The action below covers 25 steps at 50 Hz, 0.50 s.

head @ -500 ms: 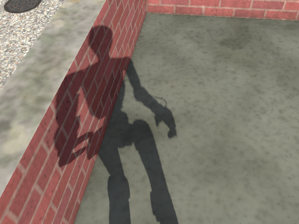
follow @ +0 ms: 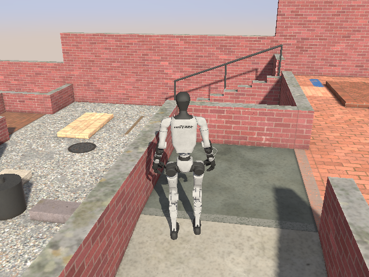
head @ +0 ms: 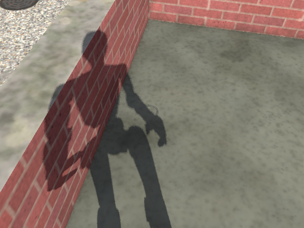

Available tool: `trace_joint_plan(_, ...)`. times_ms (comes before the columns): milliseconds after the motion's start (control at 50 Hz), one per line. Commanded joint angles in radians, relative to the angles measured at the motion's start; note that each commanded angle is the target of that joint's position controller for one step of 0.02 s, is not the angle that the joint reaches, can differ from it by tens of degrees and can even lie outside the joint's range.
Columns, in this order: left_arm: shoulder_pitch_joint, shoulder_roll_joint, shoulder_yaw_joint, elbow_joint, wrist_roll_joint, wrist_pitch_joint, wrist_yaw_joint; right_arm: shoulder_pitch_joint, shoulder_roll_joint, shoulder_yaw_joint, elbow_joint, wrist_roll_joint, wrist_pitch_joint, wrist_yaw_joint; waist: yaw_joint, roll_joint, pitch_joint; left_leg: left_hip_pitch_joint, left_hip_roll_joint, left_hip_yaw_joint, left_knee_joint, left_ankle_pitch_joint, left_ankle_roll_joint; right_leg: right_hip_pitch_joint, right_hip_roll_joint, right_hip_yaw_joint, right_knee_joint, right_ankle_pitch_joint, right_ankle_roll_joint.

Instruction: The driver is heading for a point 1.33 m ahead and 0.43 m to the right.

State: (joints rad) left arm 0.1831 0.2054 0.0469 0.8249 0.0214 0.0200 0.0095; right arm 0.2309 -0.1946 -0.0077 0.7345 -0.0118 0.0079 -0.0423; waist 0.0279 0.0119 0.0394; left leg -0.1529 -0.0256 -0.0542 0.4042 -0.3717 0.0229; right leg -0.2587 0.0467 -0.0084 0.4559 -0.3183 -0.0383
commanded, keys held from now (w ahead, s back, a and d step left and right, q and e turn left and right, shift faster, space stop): no key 0.54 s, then w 0.46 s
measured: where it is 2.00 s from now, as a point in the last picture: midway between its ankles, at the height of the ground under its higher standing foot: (158, 187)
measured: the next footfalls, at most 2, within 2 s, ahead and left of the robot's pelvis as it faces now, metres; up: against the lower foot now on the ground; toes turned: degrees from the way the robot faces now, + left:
left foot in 1.20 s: +0.36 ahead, +0.08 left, +0.03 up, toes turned +4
right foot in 1.70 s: +0.69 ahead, -0.11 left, +0.03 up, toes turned -14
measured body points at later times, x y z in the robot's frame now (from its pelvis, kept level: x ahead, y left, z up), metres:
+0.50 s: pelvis +0.00 -0.01 +0.00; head +0.01 +0.00 +0.45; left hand +0.08 +0.24 -0.15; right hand +0.07 -0.25 -0.13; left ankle +0.00 +0.09 -0.75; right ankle +0.05 -0.12 -0.73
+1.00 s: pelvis +0.10 -0.04 +0.01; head +0.11 -0.05 +0.46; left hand +0.01 +0.21 -0.13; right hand +0.27 -0.28 -0.10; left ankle +0.15 +0.09 -0.66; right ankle +0.02 -0.11 -0.74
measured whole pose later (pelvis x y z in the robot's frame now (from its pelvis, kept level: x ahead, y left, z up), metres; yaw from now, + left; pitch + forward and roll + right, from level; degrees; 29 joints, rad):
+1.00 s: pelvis +0.10 -0.04 +0.01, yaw +0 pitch +1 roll +1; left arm 0.49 0.19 0.04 1.05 0.02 -0.07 0.01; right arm 0.11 -0.25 -0.06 0.85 -0.04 -0.01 0.03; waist 0.08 0.00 -0.01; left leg -0.57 0.03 0.04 0.99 -0.27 0.03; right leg 0.03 0.05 0.03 0.17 -0.35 -0.11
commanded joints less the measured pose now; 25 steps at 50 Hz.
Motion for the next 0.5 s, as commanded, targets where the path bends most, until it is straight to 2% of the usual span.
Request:
trace_joint_plan(20,-0.022,0.080,0.017,-0.038,-0.001,-0.011,0.004,0.009,-0.108,-0.028,-0.047,0.000,-0.012,-0.003,-0.005,0.024,-0.033,-0.115,0.105,-0.126,-0.129,-0.029,0.021,0.110,-0.055,0.090,-0.030,0.111,-0.011)
trace_joint_plan(220,-0.028,0.088,0.016,0.034,-0.004,-0.009,0.011,0.028,-0.107,-0.029,0.006,0.000,-0.010,-0.005,-0.005,0.018,-0.030,-0.106,0.096,-0.107,-0.127,-0.015,0.017,0.112,-0.064,0.110,-0.052,0.088,-0.024)
trace_joint_plan(500,-0.029,0.082,0.011,0.140,-0.005,-0.004,0.020,0.072,-0.092,-0.026,0.117,0.000,-0.010,-0.007,-0.007,0.013,-0.018,-0.099,0.096,-0.092,-0.134,-0.007,0.009,0.116,-0.068,0.129,-0.081,0.069,-0.034)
